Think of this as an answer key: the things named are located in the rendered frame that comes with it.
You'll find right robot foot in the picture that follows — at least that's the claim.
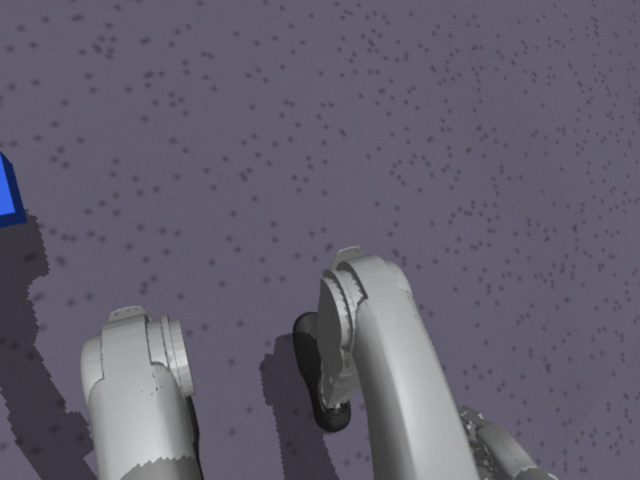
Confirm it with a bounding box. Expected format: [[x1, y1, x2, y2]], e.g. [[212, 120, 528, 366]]
[[293, 312, 351, 432]]

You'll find left robot foot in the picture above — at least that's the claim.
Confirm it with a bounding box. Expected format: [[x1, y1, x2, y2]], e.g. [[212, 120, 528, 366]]
[[186, 396, 204, 480]]

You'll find small box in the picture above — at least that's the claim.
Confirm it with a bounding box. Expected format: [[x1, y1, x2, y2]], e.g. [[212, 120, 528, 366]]
[[0, 151, 27, 228]]

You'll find right robot hand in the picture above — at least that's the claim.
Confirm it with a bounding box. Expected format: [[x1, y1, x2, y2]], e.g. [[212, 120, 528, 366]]
[[457, 405, 538, 480]]

